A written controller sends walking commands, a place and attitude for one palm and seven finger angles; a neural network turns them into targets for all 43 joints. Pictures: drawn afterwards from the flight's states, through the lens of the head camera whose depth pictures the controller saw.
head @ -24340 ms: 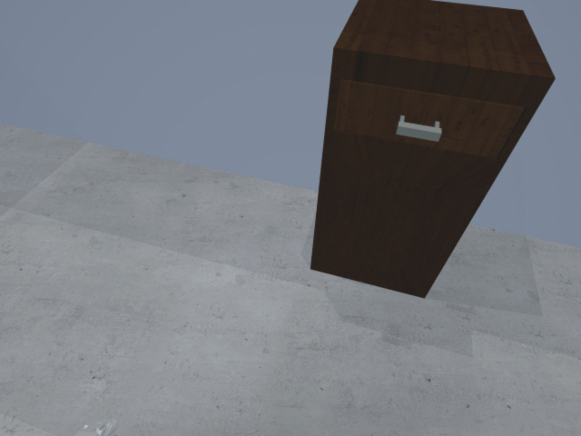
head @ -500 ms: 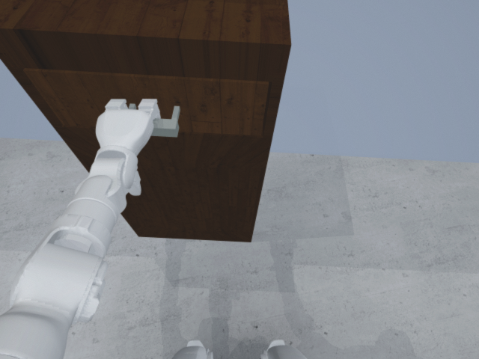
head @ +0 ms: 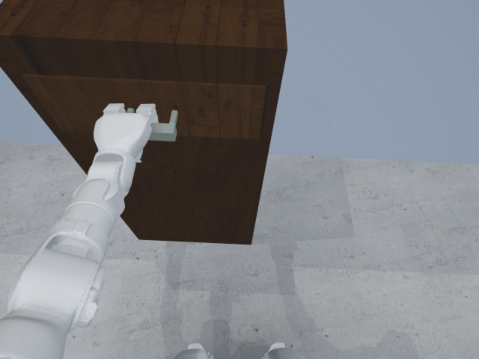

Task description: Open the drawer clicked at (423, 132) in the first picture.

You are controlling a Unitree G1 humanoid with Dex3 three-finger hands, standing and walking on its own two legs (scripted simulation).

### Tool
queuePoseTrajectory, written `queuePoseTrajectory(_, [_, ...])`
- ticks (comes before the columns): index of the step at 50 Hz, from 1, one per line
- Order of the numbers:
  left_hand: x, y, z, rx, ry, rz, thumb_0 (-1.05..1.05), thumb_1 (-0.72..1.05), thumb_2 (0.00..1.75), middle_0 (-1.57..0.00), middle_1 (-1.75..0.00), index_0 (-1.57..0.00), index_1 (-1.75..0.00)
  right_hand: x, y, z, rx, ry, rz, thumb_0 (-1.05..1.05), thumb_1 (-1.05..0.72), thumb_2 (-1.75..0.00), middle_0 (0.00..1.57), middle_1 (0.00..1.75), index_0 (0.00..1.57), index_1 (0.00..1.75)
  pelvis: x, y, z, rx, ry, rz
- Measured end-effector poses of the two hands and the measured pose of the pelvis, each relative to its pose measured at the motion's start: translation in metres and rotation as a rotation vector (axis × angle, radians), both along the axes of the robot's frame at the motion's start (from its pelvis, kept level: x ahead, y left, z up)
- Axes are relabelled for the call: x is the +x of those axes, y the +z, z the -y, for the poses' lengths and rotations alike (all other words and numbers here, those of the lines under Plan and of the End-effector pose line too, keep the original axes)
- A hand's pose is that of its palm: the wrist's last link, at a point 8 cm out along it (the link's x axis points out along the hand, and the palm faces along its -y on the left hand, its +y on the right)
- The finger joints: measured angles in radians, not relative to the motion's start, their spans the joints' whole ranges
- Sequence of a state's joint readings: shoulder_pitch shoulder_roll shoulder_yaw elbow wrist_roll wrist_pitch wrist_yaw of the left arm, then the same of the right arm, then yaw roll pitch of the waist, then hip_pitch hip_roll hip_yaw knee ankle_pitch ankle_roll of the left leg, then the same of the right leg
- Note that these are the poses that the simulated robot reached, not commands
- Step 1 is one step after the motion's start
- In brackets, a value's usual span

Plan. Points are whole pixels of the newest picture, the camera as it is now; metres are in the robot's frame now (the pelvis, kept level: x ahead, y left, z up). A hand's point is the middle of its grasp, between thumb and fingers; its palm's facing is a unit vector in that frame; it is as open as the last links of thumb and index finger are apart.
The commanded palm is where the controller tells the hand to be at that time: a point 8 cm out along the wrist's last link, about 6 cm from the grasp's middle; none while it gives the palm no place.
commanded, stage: close the thumb around the handle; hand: left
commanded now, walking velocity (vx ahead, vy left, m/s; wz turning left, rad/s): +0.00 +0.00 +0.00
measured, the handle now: (150, 122) +0.53 +0.16 +0.04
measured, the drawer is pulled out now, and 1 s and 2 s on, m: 0.00 0.08 0.20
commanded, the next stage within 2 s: pull the drawer open in 0.12 s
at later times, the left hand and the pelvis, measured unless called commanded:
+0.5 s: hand (132, 158) +0.46 +0.19 +0.02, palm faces -0.05 -0.06 -1.00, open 5.7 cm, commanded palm +0.42 +0.17 +0.08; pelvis +0.01 +0.01 +0.01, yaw -1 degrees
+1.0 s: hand (123, 190) +0.40 +0.19 +0.02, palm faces -0.03 -0.07 -1.00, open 5.6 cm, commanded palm +0.36 +0.18 +0.08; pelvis +0.01 +0.00 +0.01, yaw +0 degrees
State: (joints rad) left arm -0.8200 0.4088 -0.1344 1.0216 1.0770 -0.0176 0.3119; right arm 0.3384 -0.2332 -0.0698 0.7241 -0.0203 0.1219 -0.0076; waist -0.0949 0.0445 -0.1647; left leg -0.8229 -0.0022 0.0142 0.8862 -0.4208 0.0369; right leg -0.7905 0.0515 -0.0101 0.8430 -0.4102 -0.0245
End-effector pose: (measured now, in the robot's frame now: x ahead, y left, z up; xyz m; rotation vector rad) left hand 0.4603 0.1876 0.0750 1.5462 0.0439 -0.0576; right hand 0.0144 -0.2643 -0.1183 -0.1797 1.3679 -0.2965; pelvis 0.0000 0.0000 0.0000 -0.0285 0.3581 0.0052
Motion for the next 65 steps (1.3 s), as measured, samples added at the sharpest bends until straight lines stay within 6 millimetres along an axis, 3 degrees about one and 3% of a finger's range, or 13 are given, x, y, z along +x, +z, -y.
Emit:
queuePoseTrajectory(4, [0.000,0.000,0.000,-0.005,-0.001,0.005,0.00,0.73,0.83,-0.32,-1.26,-0.36,-1.34,0.000,0.001,0.000,0.000,-0.004,-0.001,0.00,-0.91,-0.90,0.20,0.30,0.21,0.30,0.001,0.000,-0.001,0.000,-0.004,0.001])
queuePoseTrajectory(22, [-0.008,-0.001,-0.002,-0.026,-0.003,0.011,0.01,0.74,0.82,-0.30,-1.29,-0.35,-1.35,0.018,0.005,-0.006,0.016,-0.013,0.035,0.00,-0.91,-0.90,0.20,0.30,0.21,0.30,0.009,0.006,-0.005,0.000,-0.023,0.016])
queuePoseTrajectory(45, [-0.068,-0.003,-0.007,-0.042,0.001,0.035,0.00,0.74,0.84,-0.30,-1.31,-0.37,-1.35,0.093,0.015,-0.011,0.048,0.070,0.218,0.00,-0.91,-0.90,0.20,0.30,0.20,0.30,0.012,0.013,-0.003,0.007,-0.016,0.083])
queuePoseTrajectory(65, [-0.120,-0.003,-0.010,-0.042,0.021,0.041,0.01,0.74,0.83,-0.31,-1.34,-0.37,-1.35,0.105,0.020,-0.011,0.063,0.107,0.298,0.01,-0.91,-0.90,0.20,0.30,0.20,0.30,0.003,0.015,0.003,0.016,-0.014,0.135])
